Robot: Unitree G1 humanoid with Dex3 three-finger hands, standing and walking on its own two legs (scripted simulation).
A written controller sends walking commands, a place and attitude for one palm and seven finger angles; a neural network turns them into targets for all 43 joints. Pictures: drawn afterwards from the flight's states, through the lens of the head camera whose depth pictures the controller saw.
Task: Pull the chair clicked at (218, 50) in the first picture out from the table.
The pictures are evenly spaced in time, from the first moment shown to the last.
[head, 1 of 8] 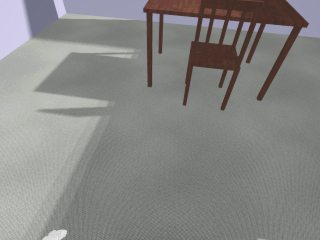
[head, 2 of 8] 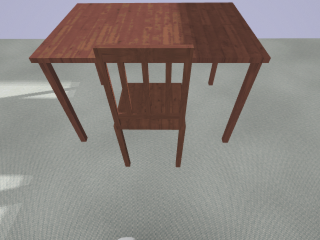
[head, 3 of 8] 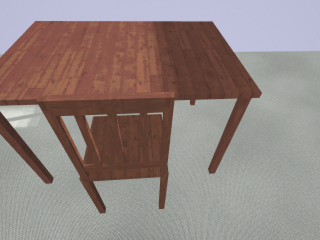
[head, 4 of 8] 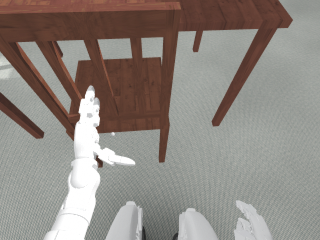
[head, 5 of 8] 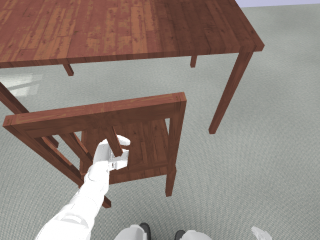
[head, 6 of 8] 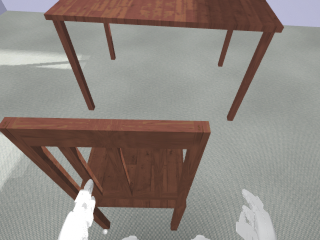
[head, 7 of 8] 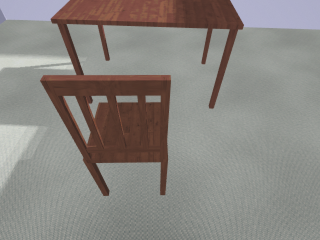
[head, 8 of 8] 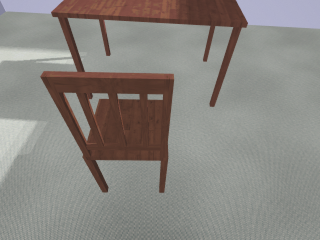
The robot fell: no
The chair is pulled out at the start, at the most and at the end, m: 0.00 0.60 0.60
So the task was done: yes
